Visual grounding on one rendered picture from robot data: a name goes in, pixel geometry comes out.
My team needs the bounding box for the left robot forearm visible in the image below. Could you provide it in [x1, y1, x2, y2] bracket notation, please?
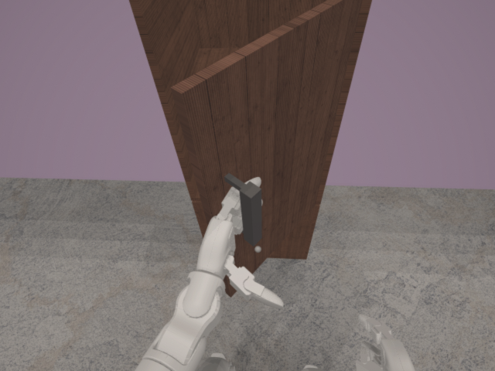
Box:
[135, 271, 225, 371]

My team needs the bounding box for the cupboard door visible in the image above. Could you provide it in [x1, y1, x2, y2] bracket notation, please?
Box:
[171, 0, 363, 297]

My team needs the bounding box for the robot left hand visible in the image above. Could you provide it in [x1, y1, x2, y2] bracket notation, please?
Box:
[196, 177, 284, 309]

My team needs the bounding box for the robot right hand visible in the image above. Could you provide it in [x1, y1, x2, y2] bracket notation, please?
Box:
[356, 314, 415, 371]

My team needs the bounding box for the handle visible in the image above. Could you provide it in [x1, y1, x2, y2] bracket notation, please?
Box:
[224, 173, 262, 246]

